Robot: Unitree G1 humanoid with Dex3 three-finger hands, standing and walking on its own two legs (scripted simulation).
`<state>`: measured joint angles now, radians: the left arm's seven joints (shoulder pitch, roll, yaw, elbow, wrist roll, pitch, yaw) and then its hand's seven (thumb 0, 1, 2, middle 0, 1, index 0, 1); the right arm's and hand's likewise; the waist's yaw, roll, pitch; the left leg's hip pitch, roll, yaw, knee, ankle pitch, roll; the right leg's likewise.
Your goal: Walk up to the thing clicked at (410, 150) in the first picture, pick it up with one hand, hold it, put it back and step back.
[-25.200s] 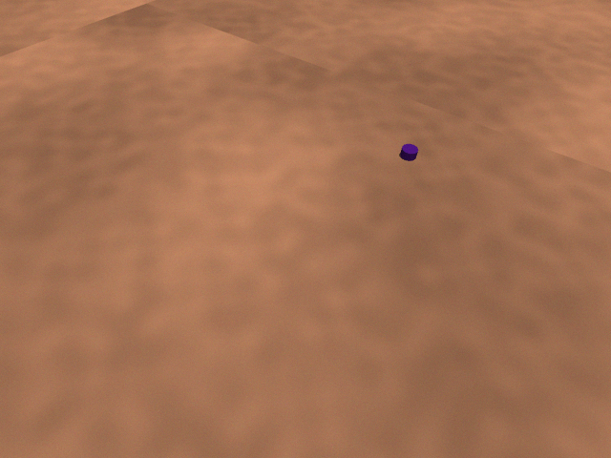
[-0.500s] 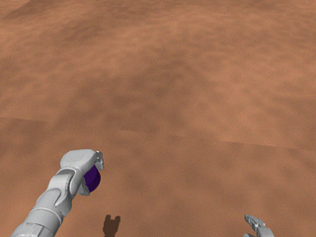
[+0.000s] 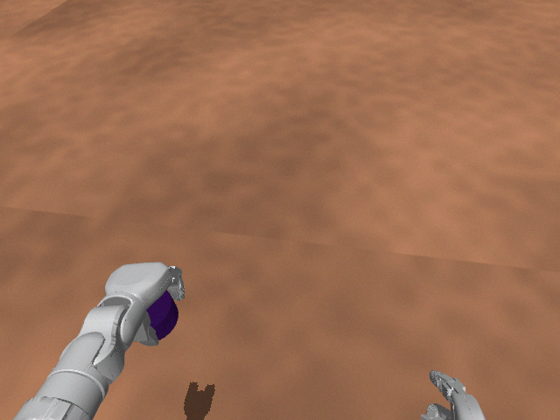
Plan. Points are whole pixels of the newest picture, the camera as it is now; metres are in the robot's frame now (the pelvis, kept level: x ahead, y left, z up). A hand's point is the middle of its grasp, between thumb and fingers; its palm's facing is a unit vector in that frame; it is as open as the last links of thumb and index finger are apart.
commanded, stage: hold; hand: left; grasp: from above
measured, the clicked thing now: (150, 312) +0.30 +0.23 -0.07
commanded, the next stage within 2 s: crouch in 0.34 s
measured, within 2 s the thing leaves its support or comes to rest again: neither
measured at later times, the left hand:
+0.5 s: hand (153, 303) +0.30 +0.22 -0.03, palm faces -0.45 -0.07 -0.89, open 9.2 cm
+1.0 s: hand (177, 327) +0.33 +0.23 -0.21, palm faces -0.42 +0.05 -0.91, open 9.2 cm
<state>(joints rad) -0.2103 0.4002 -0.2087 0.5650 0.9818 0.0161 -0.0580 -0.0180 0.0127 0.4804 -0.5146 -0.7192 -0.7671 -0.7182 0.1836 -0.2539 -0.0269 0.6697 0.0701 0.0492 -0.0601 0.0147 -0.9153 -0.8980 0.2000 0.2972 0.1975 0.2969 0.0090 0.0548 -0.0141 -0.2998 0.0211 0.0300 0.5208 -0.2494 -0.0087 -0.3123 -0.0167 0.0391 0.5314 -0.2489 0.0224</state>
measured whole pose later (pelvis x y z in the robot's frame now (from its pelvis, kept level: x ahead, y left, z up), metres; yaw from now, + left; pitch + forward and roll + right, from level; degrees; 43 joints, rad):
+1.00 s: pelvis -0.03 +0.00 -0.10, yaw +1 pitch +21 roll -2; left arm -0.57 0.38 -0.16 1.12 1.18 -0.06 0.34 -0.01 0.03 0.48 -0.50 -0.72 -0.76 -0.72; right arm 0.21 -0.28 -0.08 0.71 -0.01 0.04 -0.01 0.01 -0.91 -0.90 0.20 0.30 0.20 0.30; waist -0.08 0.01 -0.14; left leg -1.10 0.03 -0.02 1.20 -0.48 -0.01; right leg -1.07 -0.01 0.00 1.17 -0.47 0.03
